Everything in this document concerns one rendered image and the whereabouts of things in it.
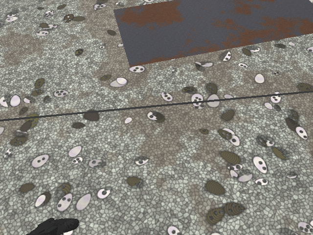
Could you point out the left robot hand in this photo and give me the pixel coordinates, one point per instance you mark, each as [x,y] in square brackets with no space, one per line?
[54,226]

